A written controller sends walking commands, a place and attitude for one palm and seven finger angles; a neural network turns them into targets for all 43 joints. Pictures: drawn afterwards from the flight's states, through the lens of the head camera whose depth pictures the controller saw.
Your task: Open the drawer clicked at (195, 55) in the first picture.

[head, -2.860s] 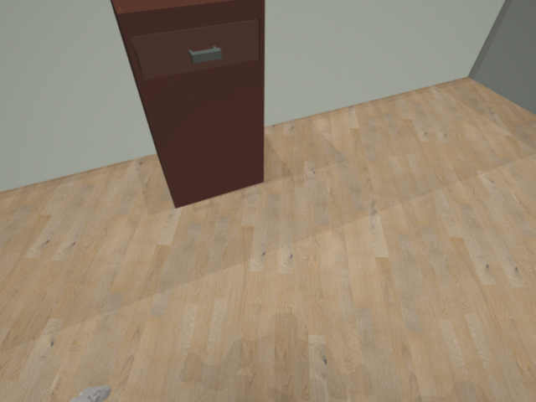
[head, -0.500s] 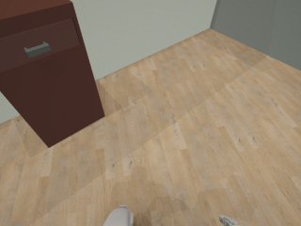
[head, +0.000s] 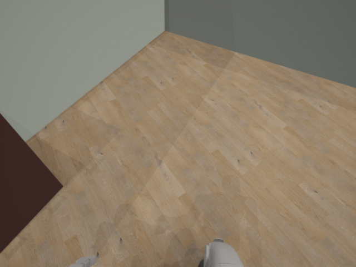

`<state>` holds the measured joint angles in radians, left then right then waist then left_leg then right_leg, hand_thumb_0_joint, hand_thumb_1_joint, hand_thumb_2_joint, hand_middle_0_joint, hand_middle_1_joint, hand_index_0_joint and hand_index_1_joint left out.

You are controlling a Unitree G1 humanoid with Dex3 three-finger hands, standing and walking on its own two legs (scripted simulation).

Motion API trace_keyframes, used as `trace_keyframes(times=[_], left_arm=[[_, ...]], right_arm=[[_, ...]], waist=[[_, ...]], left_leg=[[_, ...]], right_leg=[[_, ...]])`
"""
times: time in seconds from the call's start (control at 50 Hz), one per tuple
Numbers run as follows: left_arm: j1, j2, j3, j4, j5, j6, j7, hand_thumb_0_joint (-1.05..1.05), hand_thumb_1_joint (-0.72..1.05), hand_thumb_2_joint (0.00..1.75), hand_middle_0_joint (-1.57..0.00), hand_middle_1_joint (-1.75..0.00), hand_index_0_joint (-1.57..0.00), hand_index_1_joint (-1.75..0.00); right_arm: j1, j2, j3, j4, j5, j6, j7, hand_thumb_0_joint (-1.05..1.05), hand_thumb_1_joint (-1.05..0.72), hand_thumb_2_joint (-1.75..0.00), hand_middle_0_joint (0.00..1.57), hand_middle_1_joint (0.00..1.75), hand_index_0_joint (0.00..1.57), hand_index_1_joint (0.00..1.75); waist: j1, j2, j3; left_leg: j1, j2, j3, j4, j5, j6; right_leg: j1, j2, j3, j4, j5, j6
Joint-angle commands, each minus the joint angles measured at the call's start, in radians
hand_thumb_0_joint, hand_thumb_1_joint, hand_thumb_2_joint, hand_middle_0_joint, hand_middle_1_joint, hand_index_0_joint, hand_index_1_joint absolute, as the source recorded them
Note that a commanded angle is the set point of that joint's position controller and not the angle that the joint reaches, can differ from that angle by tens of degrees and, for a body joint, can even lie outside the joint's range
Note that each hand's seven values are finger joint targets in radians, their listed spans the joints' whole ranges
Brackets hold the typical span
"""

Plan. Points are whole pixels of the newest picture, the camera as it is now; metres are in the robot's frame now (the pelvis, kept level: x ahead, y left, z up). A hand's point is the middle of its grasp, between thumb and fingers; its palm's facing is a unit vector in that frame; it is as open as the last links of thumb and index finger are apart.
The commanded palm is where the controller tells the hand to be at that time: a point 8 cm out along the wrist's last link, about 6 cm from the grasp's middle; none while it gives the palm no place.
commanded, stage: walk to a spot facing it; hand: left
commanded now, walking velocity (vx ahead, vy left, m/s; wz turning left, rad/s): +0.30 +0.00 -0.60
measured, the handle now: out of the picture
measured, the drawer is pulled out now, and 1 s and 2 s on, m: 0.00 0.00 0.00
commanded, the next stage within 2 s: turn to face it in 0.20 s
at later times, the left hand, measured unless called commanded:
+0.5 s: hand (134, 210) +0.29 +0.13 -0.16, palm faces -0.15 -0.96 -0.25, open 7.3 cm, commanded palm none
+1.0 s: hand (120, 200) +0.32 +0.18 -0.17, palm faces +0.13 -0.96 -0.24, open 7.4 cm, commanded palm none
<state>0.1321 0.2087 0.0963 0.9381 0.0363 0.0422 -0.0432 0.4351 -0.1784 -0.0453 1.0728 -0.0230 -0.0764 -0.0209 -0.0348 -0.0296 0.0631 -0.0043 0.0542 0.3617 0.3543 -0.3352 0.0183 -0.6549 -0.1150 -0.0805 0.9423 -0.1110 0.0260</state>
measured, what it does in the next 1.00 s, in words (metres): walks ahead: right foot, then left foot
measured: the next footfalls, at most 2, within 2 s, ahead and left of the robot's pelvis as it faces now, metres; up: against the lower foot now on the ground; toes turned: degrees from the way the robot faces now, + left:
right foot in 0.16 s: +0.22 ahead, -0.12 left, +0.00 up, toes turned -14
left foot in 0.66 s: +0.33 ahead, +0.06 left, +0.00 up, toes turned +3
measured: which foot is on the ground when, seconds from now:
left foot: down 0.00-0.18, up 0.20-0.64, down 0.66-1.00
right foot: up 0.00-0.14, down 0.16-0.68, up 0.70-1.00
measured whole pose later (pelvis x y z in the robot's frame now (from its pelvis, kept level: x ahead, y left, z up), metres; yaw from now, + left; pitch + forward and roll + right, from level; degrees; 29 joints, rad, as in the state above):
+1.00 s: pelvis +0.26 -0.04 +0.00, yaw +5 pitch +1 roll -2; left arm 0.17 0.23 0.09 0.94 0.01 0.05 0.02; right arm 0.23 -0.19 -0.06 0.97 -0.02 0.03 0.00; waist -0.02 0.00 0.07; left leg -0.32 -0.02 -0.03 0.47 -0.17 0.05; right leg -0.46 -0.07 0.01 0.95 -0.41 0.09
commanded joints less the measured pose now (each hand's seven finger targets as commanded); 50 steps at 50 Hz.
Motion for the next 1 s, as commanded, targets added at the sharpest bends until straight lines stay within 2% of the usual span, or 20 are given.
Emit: trace_keyframes(times=[0.0, 0.08, 0.12, 0.14, 0.16, 0.18, 0.2, 0.22, 0.26, 0.32, 0.44, 0.56, 0.6, 0.62, 0.64, 0.66, 0.68, 0.7, 0.78, 0.98], left_arm=[[-0.157, -0.012, -0.023, -0.114, -0.006, -0.031, -0.012, 0.0, 0.9, 0.9, -0.2, -0.3, -0.2, -0.3], [-0.05, 0.023, -0.014, -0.094, -0.005, -0.048, -0.006, 0.0, 0.9, 0.9, -0.2, -0.3, -0.2, -0.3], [0.196, 0.096, 0.008, -0.027, 0.0, -0.068, 0.004, 0.0, 0.9, 0.9, -0.2, -0.3, -0.2, -0.3], [0.301, 0.21, 0.035, -0.001, 0.003, -0.081, 0.015, 0.0, 0.9, 0.9, -0.2, -0.3, -0.2, -0.3], [0.357, 0.299, 0.051, 0.009, -0.023, -0.079, 0.031, 0.0, 0.9, 0.9, -0.2, -0.3, -0.2, -0.3], [0.323, 0.292, 0.053, 0.004, -0.037, -0.072, 0.044, 0.0, 0.9, 0.9, -0.2, -0.3, -0.2, -0.3], [0.237, 0.24, 0.034, -0.021, -0.038, -0.078, 0.046, 0.0, 0.9, 0.9, -0.2, -0.3, -0.2, -0.3], [0.172, 0.209, 0.025, -0.037, -0.039, -0.078, 0.049, 0.0, 0.9, 0.9, -0.2, -0.3, -0.2, -0.3], [0.103, 0.16, 0.007, -0.045, -0.03, -0.094, 0.052, 0.0, 0.9, 0.9, -0.2, -0.3, -0.2, -0.3], [0.07, 0.12, -0.009, -0.031, -0.014, -0.108, 0.059, 0.0, 0.9, 0.9, -0.2, -0.3, -0.2, -0.3], [0.11, 0.069, -0.039, 0.01, -0.02, -0.105, 0.061, 0.0, 0.9, 0.9, -0.2, -0.3, -0.2, -0.3], [0.185, 0.107, -0.028, 0.037, -0.016, -0.077, 0.076, 0.0, 0.9, 0.9, -0.2, -0.3, -0.2, -0.3], [0.179, 0.122, -0.023, 0.038, -0.021, -0.07, 0.081, 0.0, 0.9, 0.9, -0.2, -0.3, -0.2, -0.3], [0.176, 0.123, -0.019, 0.034, -0.024, -0.065, 0.08, 0.0, 0.9, 0.9, -0.2, -0.3, -0.2, -0.3], [0.192, 0.096, -0.017, 0.012, -0.035, -0.059, 0.079, 0.0, 0.9, 0.9, -0.2, -0.3, -0.2, -0.3], [0.193, 0.056, -0.03, -0.019, -0.04, -0.06, 0.079, 0.0, 0.9, 0.9, -0.2, -0.3, -0.2, -0.3], [0.142, 0.085, -0.027, -0.029, -0.03, -0.049, 0.086, 0.0, 0.9, 0.9, -0.2, -0.3, -0.2, -0.3], [0.097, 0.081, -0.019, -0.027, -0.024, -0.041, 0.086, 0.0, 0.9, 0.9, -0.2, -0.3, -0.2, -0.3], [0.088, 0.067, -0.007, -0.034, -0.022, -0.027, 0.066, 0.0, 0.9, 0.9, -0.2, -0.3, -0.2, -0.3], [0.002, 0.069, -0.004, -0.098, -0.024, -0.015, 0.065, 0.0, 0.9, 0.9, -0.2, -0.3, -0.2, -0.3]], right_arm=[[0.087, -0.123, -0.016, -0.037, -0.008, -0.009, -0.007, 0.0, -0.9, -0.9, 0.2, 0.3, 0.2, 0.3], [0.059, -0.164, -0.031, -0.052, -0.005, -0.001, -0.005, 0.0, -0.9, -0.9, 0.2, 0.3, 0.2, 0.3], [0.008, -0.191, -0.034, -0.084, 0.005, 0.006, 0.004, 0.0, -0.9, -0.9, 0.2, 0.3, 0.2, 0.3], [0.035, -0.141, -0.025, -0.112, 0.02, 0.009, 0.017, 0.0, -0.9, -0.9, 0.2, 0.3, 0.2, 0.3], [-0.004, -0.09, -0.013, -0.155, 0.026, 0.007, 0.01, 0.0, -0.9, -0.9, 0.2, 0.3, 0.2, 0.3], [-0.086, -0.111, -0.022, -0.17, 0.025, 0.009, 0.0, 0.0, -0.9, -0.9, 0.2, 0.3, 0.2, 0.3], [-0.088, -0.108, -0.024, -0.164, 0.019, 0.008, 0.007, 0.0, -0.9, -0.9, 0.2, 0.3, 0.2, 0.3], [-0.113, -0.103, -0.026, -0.164, 0.016, 0.018, 0.006, 0.0, -0.9, -0.9, 0.2, 0.3, 0.2, 0.3], [-0.111, -0.084, -0.023, -0.145, 0.0, 0.046, 0.003, 0.0, -0.9, -0.9, 0.2, 0.3, 0.2, 0.3], [-0.025, -0.048, -0.014, -0.103, -0.002, 0.072, 0.002, 0.0, -0.9, -0.9, 0.2, 0.3, 0.2, 0.3], [-0.121, -0.025, 0.005, -0.098, 0.008, 0.08, 0.013, 0.0, -0.9, -0.9, 0.2, 0.3, 0.2, 0.3], [-0.278, -0.048, 0.007, -0.136, 0.007, 0.07, 0.02, 0.0, -0.9, -0.9, 0.2, 0.3, 0.2, 0.3], [-0.23, -0.067, 0.001, -0.125, 0.003, 0.075, 0.02, 0.0, -0.9, -0.9, 0.2, 0.3, 0.2, 0.3], [-0.165, -0.097, -0.008, -0.111, 0.001, 0.074, 0.021, 0.0, -0.9, -0.9, 0.2, 0.3, 0.2, 0.3], [-0.098, -0.167, -0.023, -0.112, -0.008, 0.069, 0.018, 0.0, -0.9, -0.9, 0.2, 0.3, 0.2, 0.3], [-0.06, -0.217, -0.032, -0.107, -0.002, 0.073, 0.015, 0.0, -0.9, -0.9, 0.2, 0.3, 0.2, 0.3], [-0.053, -0.205, -0.028, -0.093, 0.003, 0.081, 0.004, 0.0, -0.9, -0.9, 0.2, 0.3, 0.2, 0.3], [-0.082, -0.183, -0.026, -0.096, 0.004, 0.079, -0.003, 0.0, -0.9, -0.9, 0.2, 0.3, 0.2, 0.3], [-0.193, -0.177, -0.036, -0.156, 0.002, 0.075, -0.003, 0.0, -0.9, -0.9, 0.2, 0.3, 0.2, 0.3], [-0.17, -0.223, -0.073, -0.174, -0.002, 0.091, 0.011, 0.0, -0.9, -0.9, 0.2, 0.3, 0.2, 0.3]], waist=[[-0.035, 0.13, 0.086], [0.023, 0.175, -0.022], [0.146, 0.134, -0.169], [0.181, -0.067, -0.304], [0.171, -0.196, -0.394], [0.167, -0.062, -0.323], [0.129, -0.017, -0.239], [0.089, 0.029, -0.182], [0.033, 0.022, -0.083], [-0.032, -0.014, -0.088], [-0.005, -0.088, -0.093], [0.067, -0.083, -0.036], [0.041, -0.056, -0.058], [0.013, 0.009, -0.087], [-0.007, 0.196, -0.142], [-0.003, 0.366, -0.147], [-0.013, 0.264, -0.137], [-0.008, 0.248, -0.121], [0.025, 0.128, -0.125], [-0.007, 0.198, -0.122]], left_leg=[[0.061, 0.301, -0.112, -0.114, 0.53, 0.086], [0.14, 0.31, -0.028, 0.121, 0.983, 0.062], [-0.019, 0.28, 0.007, 0.491, 0.939, 0.003], [-0.37, 0.182, -0.01, 0.797, 0.358, -0.05], [-0.632, 0.022, -0.135, 1.118, -0.27, -0.098], [-0.675, 0.067, -0.293, 1.151, -0.223, -0.072], [-0.661, 0.113, -0.316, 1.103, -0.089, -0.07], [-0.637, 0.135, -0.334, 1.067, -0.05, -0.078], [-0.549, 0.15, -0.339, 0.966, 0.0, -0.086], [-0.489, 0.115, -0.336, 0.862, 0.033, -0.091], [-0.453, 0.071, -0.318, 0.582, 0.122, -0.084], [-0.429, 0.028, -0.273, 0.338, 0.042, -0.06], [-0.333, 0.01, -0.264, 0.224, 0.118, -0.045], [-0.226, 0.024, -0.293, 0.146, 0.294, -0.027], [-0.077, 0.187, -0.501, 0.098, 0.651, 0.06], [0.01, 0.365, -0.716, 0.053, 1.042, 0.204], [-0.015, 0.367, -0.722, 0.038, 0.987, 0.245], [-0.053, 0.318, -0.691, 0.016, 0.844, 0.223], [-0.151, 0.21, -0.587, -0.014, 0.523, 0.16], [-0.174, 0.159, -0.686, -0.022, 0.344, 0.157]], right_leg=[[-0.048, 0.029, -0.057, -0.177, -0.044, -0.03], [0.137, 0.12, -0.121, -0.282, -0.154, -0.093], [0.535, 0.151, -0.118, -0.412, -0.063, -0.13], [0.906, -0.083, 0.2, -0.429, 0.074, -0.22], [1.037, -0.318, 0.652, -0.502, 0.39, -0.341], [0.962, -0.312, 0.579, -0.544, 0.396, -0.361], [0.831, -0.246, 0.443, -0.558, 0.391, -0.298], [0.706, -0.232, 0.42, -0.581, 0.342, -0.279], [0.456, -0.161, 0.3, -0.631, 0.327, -0.226], [0.363, -0.102, 0.176, -0.634, 0.426, -0.206], [0.424, -0.067, 0.08, -0.629, 0.409, -0.17], [0.577, -0.16, 0.082, -0.545, 0.51, -0.163], [0.582, -0.156, 0.04, -0.439, 0.526, -0.131], [0.538, -0.134, -0.003, -0.317, 0.446, -0.092], [0.379, -0.04, -0.069, -0.132, 0.167, -0.023], [0.189, 0.069, -0.063, 0.093, -0.507, 0.028], [0.149, 0.055, 0.046, 0.185, -0.549, 0.027], [0.122, 0.034, 0.074, 0.21, -0.493, 0.025], [0.149, 0.032, 0.08, 0.18, -0.331, 0.039], [0.187, 0.067, 0.07, -0.069, -0.323, 0.062]])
